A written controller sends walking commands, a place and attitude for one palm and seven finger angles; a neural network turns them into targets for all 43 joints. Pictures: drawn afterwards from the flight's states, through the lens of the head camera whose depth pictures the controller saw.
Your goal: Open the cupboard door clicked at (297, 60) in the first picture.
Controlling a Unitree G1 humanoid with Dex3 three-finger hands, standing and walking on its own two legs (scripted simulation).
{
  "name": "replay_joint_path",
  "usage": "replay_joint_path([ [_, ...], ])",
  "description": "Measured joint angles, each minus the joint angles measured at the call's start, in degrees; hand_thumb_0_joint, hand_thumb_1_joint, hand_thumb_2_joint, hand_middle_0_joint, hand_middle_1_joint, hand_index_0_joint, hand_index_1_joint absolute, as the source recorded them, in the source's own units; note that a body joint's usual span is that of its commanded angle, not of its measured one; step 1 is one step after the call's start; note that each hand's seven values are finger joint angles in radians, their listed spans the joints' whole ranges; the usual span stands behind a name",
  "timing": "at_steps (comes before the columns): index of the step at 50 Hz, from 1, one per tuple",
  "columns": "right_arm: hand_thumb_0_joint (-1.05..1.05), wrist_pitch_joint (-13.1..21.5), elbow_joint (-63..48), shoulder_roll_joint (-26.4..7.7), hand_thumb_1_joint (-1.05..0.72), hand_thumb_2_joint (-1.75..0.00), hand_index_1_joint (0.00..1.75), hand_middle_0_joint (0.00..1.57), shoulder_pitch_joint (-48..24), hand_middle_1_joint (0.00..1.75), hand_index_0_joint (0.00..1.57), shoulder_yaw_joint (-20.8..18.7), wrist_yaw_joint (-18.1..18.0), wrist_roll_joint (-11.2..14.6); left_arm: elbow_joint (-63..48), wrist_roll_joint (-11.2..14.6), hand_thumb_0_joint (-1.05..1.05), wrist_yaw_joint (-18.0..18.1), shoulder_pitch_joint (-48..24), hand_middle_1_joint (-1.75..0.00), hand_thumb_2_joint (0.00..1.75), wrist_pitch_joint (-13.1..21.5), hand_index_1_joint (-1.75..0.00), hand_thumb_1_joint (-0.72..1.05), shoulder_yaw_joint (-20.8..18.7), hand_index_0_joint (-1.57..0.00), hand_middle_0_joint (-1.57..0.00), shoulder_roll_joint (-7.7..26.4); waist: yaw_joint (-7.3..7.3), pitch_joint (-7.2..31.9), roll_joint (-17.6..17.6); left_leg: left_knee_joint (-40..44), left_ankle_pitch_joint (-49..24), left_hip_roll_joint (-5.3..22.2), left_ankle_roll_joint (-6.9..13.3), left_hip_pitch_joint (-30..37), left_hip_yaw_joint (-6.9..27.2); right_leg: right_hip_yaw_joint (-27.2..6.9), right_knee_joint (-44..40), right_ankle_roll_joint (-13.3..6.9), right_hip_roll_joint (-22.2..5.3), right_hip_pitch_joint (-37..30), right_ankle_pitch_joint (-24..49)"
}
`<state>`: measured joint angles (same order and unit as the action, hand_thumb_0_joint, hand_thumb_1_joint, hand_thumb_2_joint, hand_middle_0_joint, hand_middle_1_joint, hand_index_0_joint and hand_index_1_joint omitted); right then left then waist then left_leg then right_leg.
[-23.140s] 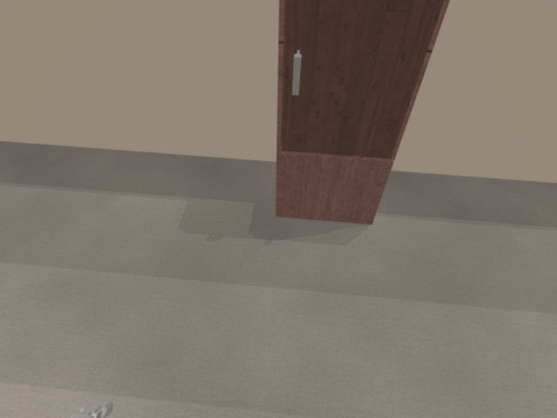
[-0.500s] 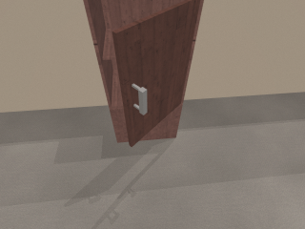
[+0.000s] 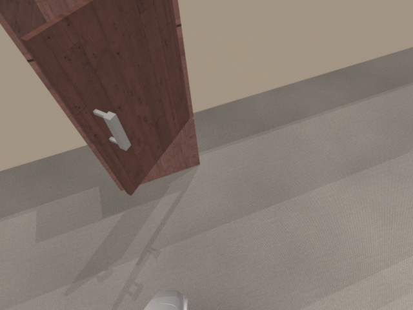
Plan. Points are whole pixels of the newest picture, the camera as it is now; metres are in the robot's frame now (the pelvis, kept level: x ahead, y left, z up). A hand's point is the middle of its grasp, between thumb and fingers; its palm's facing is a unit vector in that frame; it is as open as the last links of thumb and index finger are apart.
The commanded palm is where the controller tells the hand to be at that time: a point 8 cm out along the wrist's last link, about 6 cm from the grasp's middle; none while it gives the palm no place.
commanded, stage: walk to a spot facing it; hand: left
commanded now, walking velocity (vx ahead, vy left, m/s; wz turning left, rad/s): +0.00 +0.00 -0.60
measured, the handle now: (112, 129) +0.51 +0.30 -0.01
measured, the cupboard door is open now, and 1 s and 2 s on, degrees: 42 42 42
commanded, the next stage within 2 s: none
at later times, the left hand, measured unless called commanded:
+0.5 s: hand out of the picture +0.12 +0.25 -0.18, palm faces -0.17 -0.96 -0.23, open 7.4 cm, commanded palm none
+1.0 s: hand (186, 244) +0.27 +0.09 -0.15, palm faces -0.60 -0.76 -0.27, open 7.3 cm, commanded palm none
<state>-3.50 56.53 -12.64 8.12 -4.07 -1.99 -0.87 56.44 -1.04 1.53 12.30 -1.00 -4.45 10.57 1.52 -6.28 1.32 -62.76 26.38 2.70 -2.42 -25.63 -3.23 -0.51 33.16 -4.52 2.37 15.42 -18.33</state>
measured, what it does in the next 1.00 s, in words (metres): steps on the spot, turning right: left foot, then right foot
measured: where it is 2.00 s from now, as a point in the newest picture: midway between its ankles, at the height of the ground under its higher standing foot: (267, 281)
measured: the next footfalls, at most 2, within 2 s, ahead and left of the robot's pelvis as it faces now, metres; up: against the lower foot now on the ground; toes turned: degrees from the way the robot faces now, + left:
left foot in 0.44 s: +0.11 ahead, +0.15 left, +0.00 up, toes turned -16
right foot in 0.90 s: +0.01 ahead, -0.07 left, +0.00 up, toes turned -38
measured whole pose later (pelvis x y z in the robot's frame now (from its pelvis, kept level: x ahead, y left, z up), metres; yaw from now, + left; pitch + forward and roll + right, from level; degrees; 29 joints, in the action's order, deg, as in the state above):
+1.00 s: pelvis +0.05 +0.01 +0.00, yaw -36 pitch +2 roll +1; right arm -3.7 54.8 -14.6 16.4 -3.3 -1.7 -0.9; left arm 50.7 -0.7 0.0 5.3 -0.8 -2.8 11.1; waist -2.7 -6.9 2.9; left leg -59.6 29.0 6.2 -3.7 -22.9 -5.8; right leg 2.7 34.6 -3.4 1.0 16.4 -20.3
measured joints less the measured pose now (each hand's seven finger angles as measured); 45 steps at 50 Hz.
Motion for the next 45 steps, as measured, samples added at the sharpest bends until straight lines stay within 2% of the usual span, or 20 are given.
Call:
replay_joint_path([
  [7,0.00,0.2,-3.7,-0.5,-0.91,-0.90,0.30,0.20,-4.5,0.30,0.20,-0.1,-0.2,0.1,-0.8,0.0,0.00,-0.2,1.8,-0.30,0.90,0.0,-0.30,0.90,0.7,-0.21,-0.20,-1.2,0.35,0.7,-0.5,-0.7,-4.6,-0.3,-1.4,-3.5,4.8,-4.5,-5.4,-0.4,2.4,-2.1,3.2],
  [14,0.00,0.3,-5.6,0.4,-0.91,-0.90,0.30,0.20,-6.3,0.30,0.20,0.4,-0.2,0.4,-1.9,-0.4,0.00,-0.6,3.4,-0.30,0.89,-0.3,-0.30,0.90,0.6,-0.21,-0.20,-1.0,1.64,0.9,-1.7,5.6,-3.1,-1.5,-1.5,-2.6,5.7,-8.8,-5.6,0.3,3.7,-2.4,3.3],
  [19,0.00,0.9,-6.8,1.6,-0.91,-0.90,0.30,0.20,-6.1,0.30,0.20,1.0,-0.2,0.9,-2.3,-0.5,0.00,-0.5,4.1,-0.30,0.89,-0.8,-0.30,0.90,0.0,-0.21,-0.20,0.4,2.19,1.1,-3.2,14.9,-2.5,-3.2,-0.8,0.7,5.5,-12.1,-4.4,1.7,4.3,-1.7,2.5],
  [21,0.00,1.6,-7.4,2.1,-0.91,-0.90,0.30,0.20,-5.4,0.30,0.20,1.4,-0.1,1.1,-2.2,-0.4,0.00,-0.5,4.3,-0.30,0.89,-1.3,-0.30,0.90,-0.4,-0.21,-0.20,1.3,1.77,1.5,-3.7,23.3,-6.0,-3.6,-0.4,4.1,5.4,-13.3,-2.8,2.6,4.7,-0.9,1.5],
  [22,0.00,2.2,-7.9,1.9,-0.91,-0.90,0.30,0.20,-4.4,0.30,0.20,1.8,-0.1,1.1,-2.3,-0.1,0.00,-0.5,4.6,-0.30,0.89,-1.6,-0.30,0.90,-0.5,-0.21,-0.20,1.6,1.34,2.2,-3.2,28.8,-8.5,-2.9,0.2,6.5,5.6,-13.5,-1.2,3.1,5.6,0.0,0.6],
  [23,0.00,2.8,-8.1,1.8,-0.91,-0.90,0.30,0.20,-3.6,0.30,0.20,1.8,-0.3,0.8,-2.2,0.2,0.00,-0.6,4.3,-0.30,0.89,-1.8,-0.30,0.90,-0.6,-0.21,-0.20,2.0,0.73,2.5,-2.8,30.5,-11.9,-2.4,2.3,6.8,5.3,-12.5,2.4,3.5,5.8,1.6,-3.2],
  [24,0.00,3.0,-8.0,2.0,-0.91,-0.90,0.30,0.21,-3.0,0.30,0.20,2.0,-0.4,0.5,-2.0,0.2,0.00,-0.8,3.4,-0.30,0.90,-2.1,-0.30,0.90,-0.8,-0.21,-0.20,2.7,0.76,2.0,-3.4,29.3,-11.5,-2.5,3.3,6.7,4.4,-10.9,7.8,4.2,5.0,3.5,-7.4],
  [26,0.00,2.7,-7.8,2.5,-0.91,-0.90,0.30,0.21,-1.4,0.30,0.20,2.8,-0.5,-0.2,-2.4,-0.2,0.01,-1.3,2.2,-0.30,0.90,-2.3,-0.30,0.91,-1.3,-0.21,-0.20,4.0,1.31,1.2,-4.4,29.3,-9.5,-1.9,3.8,7.9,2.3,-7.3,18.9,5.7,3.1,7.7,-11.2],
  [29,0.00,2.4,-7.5,2.8,-0.91,-0.90,0.30,0.21,1.4,0.30,0.20,3.7,-0.6,-0.6,-3.1,-0.6,0.01,-2.1,0.7,-0.30,0.90,-2.4,-0.30,0.91,-1.9,-0.20,-0.20,5.4,1.14,1.0,-4.5,32.7,-9.9,-0.5,3.4,10.0,0.2,-3.5,30.9,7.2,0.5,13.0,-8.3],
  [32,0.00,2.5,-6.7,2.6,-0.91,-0.90,0.30,0.21,3.6,0.30,0.20,3.8,-0.6,-0.6,-3.9,-0.5,0.00,-2.7,-0.4,-0.30,0.90,-2.4,-0.30,0.91,-1.9,-0.20,-0.19,6.1,0.69,0.9,-4.1,35.3,-10.8,0.7,3.4,11.5,-2.1,-1.9,34.6,8.1,-2.2,15.3,-4.8],
  [35,0.00,2.8,-5.9,2.2,-0.91,-0.90,0.30,0.21,5.4,0.30,0.20,3.5,-0.5,-0.5,-4.0,-0.4,0.00,-3.0,-1.3,-0.30,0.90,-2.7,-0.30,0.91,-1.6,-0.20,-0.19,6.1,-0.25,0.8,-3.6,36.3,-10.7,1.6,3.3,12.6,-4.7,-0.6,32.1,8.5,-4.1,15.1,-3.5],
  [39,0.00,2.9,-4.8,1.4,-0.91,-0.90,0.30,0.21,7.7,0.30,0.20,2.8,-0.2,-0.7,-3.8,-0.2,0.00,-3.2,-3.3,-0.30,0.90,-3.1,-0.30,0.91,-0.8,-0.20,-0.19,5.2,-1.84,0.5,-2.8,35.4,-9.3,2.8,2.6,13.5,-7.9,1.8,22.2,8.0,-5.3,11.8,-4.6],
  [43,0.00,2.7,-3.8,0.1,-0.91,-0.90,0.30,0.21,9.4,0.30,0.20,2.0,0.1,-0.9,-4.2,-0.1,0.00,-3.3,-5.9,-0.30,0.90,-2.8,-0.30,0.91,0.3,-0.20,-0.19,3.7,-3.52,0.1,-1.5,32.0,-6.7,4.2,1.3,13.2,-10.9,4.1,10.7,6.4,-4.6,6.7,-5.3],
  [45,0.00,2.4,-3.4,-0.7,-0.91,-0.90,0.30,0.21,10.6,0.30,0.20,1.5,0.4,-0.5,-5.0,-0.1,0.00,-3.4,-6.7,-0.30,0.90,-1.9,-0.30,0.91,0.8,-0.20,-0.19,3.0,-3.86,0.4,-0.7,28.3,-4.4,5.2,0.2,12.3,-12.1,5.0,2.5,4.7,-3.9,2.6,-0.9],
])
